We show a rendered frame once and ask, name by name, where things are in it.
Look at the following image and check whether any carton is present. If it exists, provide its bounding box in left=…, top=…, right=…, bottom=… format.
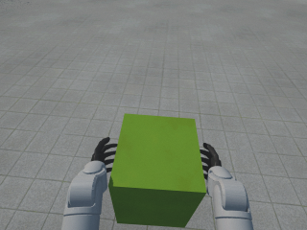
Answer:
left=108, top=113, right=207, bottom=228

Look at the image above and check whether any left robot hand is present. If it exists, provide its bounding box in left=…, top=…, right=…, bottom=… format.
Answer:
left=91, top=137, right=118, bottom=173

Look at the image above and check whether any right robot hand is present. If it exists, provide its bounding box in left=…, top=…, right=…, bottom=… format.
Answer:
left=200, top=143, right=222, bottom=179

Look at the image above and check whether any left robot forearm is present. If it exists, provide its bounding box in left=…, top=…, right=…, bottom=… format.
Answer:
left=61, top=160, right=107, bottom=230

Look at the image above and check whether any right robot forearm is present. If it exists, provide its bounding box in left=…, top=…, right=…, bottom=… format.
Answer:
left=206, top=166, right=254, bottom=230

